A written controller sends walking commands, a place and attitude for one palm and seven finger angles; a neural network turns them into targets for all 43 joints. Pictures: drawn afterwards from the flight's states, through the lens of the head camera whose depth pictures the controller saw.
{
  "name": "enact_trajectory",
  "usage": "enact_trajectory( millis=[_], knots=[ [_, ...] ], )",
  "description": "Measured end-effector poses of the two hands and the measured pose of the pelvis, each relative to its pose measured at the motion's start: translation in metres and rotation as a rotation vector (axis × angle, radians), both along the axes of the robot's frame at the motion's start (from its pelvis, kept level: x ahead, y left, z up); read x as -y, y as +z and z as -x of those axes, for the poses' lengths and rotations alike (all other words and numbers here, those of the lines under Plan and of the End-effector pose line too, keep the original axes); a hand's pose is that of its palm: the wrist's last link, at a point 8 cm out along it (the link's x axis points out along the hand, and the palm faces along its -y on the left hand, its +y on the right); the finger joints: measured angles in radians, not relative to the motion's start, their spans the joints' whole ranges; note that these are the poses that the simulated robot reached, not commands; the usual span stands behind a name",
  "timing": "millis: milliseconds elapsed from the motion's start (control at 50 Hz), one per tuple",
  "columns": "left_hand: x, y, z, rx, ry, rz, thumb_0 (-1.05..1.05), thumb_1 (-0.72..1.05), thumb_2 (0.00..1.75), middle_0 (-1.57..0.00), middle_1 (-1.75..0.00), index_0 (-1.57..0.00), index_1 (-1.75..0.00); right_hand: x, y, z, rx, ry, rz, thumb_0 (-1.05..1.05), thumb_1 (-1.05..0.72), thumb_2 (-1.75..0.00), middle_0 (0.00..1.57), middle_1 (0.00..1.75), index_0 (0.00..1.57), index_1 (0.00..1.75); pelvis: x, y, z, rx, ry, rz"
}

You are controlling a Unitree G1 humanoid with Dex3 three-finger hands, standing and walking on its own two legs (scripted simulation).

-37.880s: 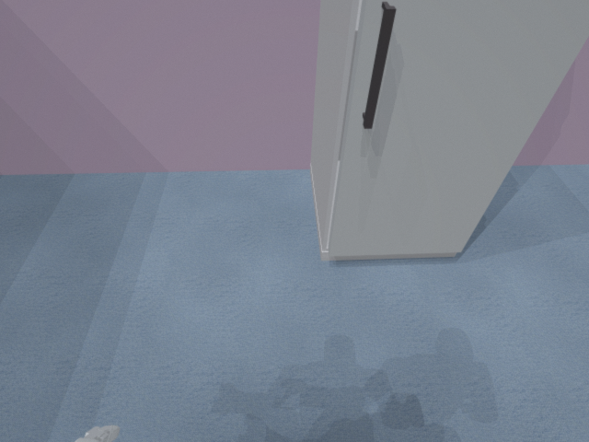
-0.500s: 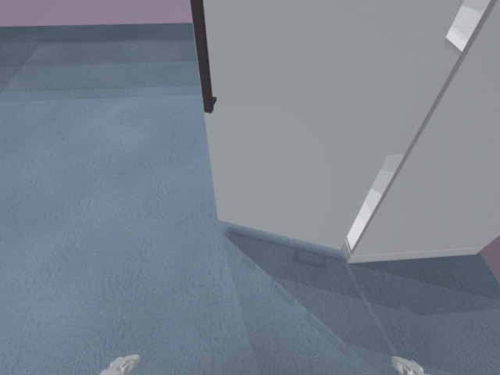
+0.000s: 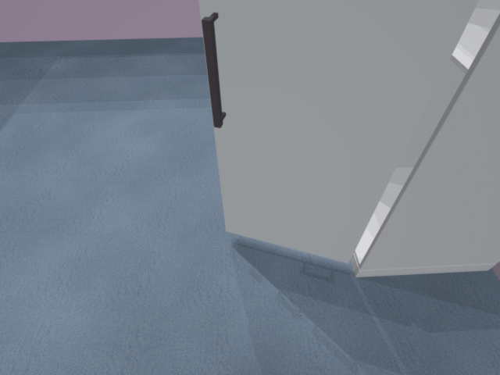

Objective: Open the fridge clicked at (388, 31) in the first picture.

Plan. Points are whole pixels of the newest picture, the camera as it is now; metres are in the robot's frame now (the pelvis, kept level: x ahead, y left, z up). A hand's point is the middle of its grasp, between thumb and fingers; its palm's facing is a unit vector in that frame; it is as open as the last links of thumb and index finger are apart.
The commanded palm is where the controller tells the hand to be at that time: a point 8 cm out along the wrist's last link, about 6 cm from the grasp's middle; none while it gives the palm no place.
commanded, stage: let the arm hang, fingers relaxed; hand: left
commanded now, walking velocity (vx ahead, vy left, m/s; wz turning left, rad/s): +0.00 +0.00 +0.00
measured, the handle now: (216, 75) +0.78 +0.13 +0.09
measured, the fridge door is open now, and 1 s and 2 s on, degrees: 70 70 70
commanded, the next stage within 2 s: look to check the result in 0.34 s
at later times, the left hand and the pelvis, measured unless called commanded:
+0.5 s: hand out of the picture +0.11 +0.22 -0.16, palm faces -0.05 -0.95 -0.30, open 7.4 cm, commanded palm none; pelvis +0.03 -0.01 +0.01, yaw +0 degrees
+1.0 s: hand out of the picture +0.13 +0.21 -0.15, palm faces -0.02 -0.95 -0.33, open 7.4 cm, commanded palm none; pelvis +0.05 -0.03 +0.01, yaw +0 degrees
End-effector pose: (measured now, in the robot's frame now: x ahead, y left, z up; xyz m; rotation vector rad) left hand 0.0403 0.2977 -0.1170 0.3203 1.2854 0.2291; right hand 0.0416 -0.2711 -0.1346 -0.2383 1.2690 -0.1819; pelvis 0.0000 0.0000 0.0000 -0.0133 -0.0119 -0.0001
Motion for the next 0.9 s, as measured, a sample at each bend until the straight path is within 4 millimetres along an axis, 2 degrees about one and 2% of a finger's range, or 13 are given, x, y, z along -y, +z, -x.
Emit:
enact_trajectory(
  millis=[160, 280, 480, 680, 900],
  knots=[
    [0.008, 0.006, -0.048, 0.089, -0.050, 0.014, 0.01, 0.91, 0.90, -0.20, -0.30, -0.20, -0.30, 0.012, 0.010, -0.032, 0.059, 0.013, 0.023, 0.00, -0.90, -0.90, 0.21, 0.30, 0.21, 0.30, 0.002, 0.003, -0.009, 0.003, -0.006, -0.008],
    [0.022, 0.002, -0.067, 0.101, -0.071, 0.048, 0.01, 0.91, 0.90, -0.20, -0.30, -0.20, -0.30, 0.023, 0.017, -0.043, 0.057, 0.018, 0.051, 0.00, -0.90, -0.90, 0.21, 0.30, 0.21, 0.30, 0.005, 0.004, -0.016, -0.004, -0.005, -0.011],
    [0.033, -0.004, -0.069, 0.053, -0.058, 0.064, 0.01, 0.91, 0.90, -0.20, -0.30, -0.21, -0.30, 0.035, 0.019, -0.051, 0.019, 0.015, 0.070, 0.00, -0.90, -0.90, 0.21, 0.30, 0.21, 0.30, 0.013, 0.006, -0.029, -0.010, -0.002, -0.013],
    [0.033, -0.001, -0.067, 0.023, -0.034, 0.037, 0.01, 0.91, 0.90, -0.20, -0.30, -0.21, -0.30, 0.036, 0.014, -0.062, 0.007, 0.021, 0.049, 0.00, -0.90, -0.90, 0.21, 0.30, 0.21, 0.30, 0.021, 0.006, -0.040, -0.011, 0.000, -0.015],
    [0.041, 0.002, -0.076, 0.041, -0.030, 0.029, 0.01, 0.91, 0.90, -0.20, -0.30, -0.20, -0.30, 0.038, 0.011, -0.074, 0.024, 0.019, 0.034, 0.00, -0.90, -0.90, 0.21, 0.30, 0.21, 0.30, 0.028, 0.006, -0.048, -0.007, -0.002, -0.017]
  ],
)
